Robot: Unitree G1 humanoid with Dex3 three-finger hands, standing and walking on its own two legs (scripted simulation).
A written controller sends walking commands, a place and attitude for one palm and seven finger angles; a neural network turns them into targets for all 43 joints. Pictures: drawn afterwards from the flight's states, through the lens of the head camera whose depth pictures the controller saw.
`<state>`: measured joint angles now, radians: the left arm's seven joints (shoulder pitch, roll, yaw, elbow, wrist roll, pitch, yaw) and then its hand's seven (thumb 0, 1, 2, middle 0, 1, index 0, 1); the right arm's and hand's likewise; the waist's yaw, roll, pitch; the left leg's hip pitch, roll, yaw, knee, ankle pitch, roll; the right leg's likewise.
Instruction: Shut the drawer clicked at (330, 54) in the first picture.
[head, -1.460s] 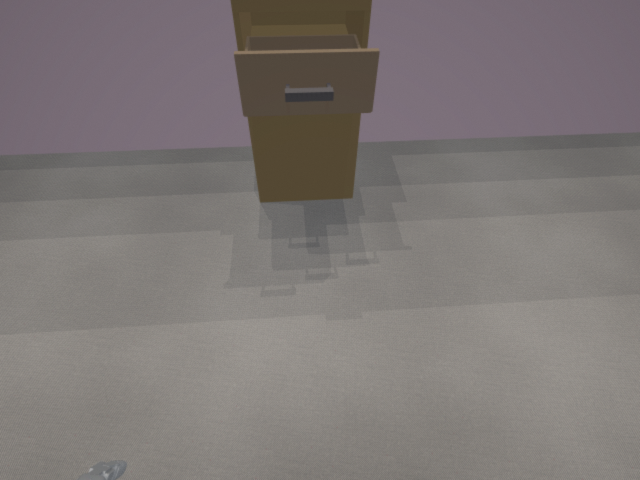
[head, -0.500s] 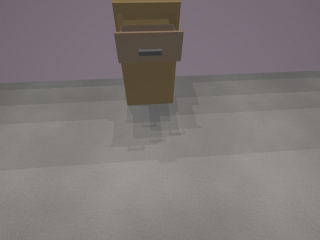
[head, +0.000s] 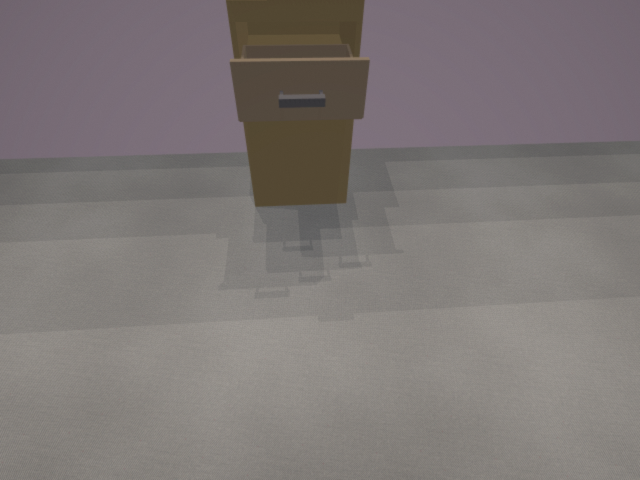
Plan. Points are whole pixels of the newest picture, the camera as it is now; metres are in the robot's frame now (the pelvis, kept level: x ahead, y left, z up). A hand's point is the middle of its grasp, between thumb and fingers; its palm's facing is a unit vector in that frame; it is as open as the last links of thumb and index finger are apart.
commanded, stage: walk to a spot facing it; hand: left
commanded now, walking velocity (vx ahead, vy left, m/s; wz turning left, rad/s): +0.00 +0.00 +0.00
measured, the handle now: (301, 97) +1.10 +0.11 -0.06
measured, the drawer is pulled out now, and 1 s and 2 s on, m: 0.30 0.30 0.30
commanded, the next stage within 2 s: turn to face it in 1.46 s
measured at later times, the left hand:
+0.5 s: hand out of the picture +0.10 +0.17 -0.19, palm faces -0.15 -0.97 -0.18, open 7.4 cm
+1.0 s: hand (225, 403) +0.28 +0.18 -0.21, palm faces -0.20 -0.97 -0.14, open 7.4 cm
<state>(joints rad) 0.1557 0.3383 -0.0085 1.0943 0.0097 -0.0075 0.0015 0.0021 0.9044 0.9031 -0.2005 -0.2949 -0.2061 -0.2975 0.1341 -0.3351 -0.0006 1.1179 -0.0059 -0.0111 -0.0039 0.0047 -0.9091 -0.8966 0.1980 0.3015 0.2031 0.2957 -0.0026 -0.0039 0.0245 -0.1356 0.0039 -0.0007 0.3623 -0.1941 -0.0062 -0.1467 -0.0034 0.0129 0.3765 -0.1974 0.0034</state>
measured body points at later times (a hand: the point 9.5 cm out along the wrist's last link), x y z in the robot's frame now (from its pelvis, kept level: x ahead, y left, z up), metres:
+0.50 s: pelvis +0.08 -0.01 -0.02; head +0.09 -0.02 +0.43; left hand +0.11 +0.22 -0.17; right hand +0.00 -0.24 -0.18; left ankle +0.00 +0.12 -0.75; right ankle +0.08 -0.11 -0.73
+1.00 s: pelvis +0.28 +0.00 -0.03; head +0.30 +0.03 +0.42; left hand +0.30 +0.23 -0.20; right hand +0.32 -0.25 -0.15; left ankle +0.38 +0.07 -0.75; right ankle +0.13 -0.10 -0.69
